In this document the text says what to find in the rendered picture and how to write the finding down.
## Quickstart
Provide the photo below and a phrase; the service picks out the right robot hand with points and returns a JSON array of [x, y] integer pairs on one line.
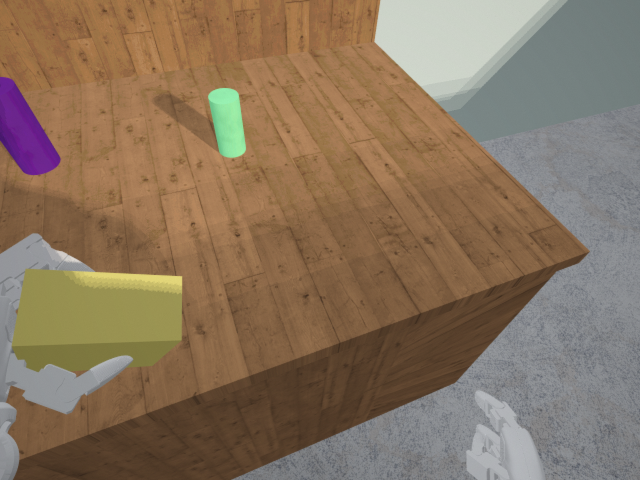
[[513, 454]]

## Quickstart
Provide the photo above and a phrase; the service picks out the left robot hand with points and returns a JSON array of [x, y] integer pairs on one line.
[[52, 387]]

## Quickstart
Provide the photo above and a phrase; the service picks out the sponge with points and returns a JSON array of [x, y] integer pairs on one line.
[[76, 320]]

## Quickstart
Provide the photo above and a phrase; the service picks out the table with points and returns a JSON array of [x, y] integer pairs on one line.
[[362, 253]]

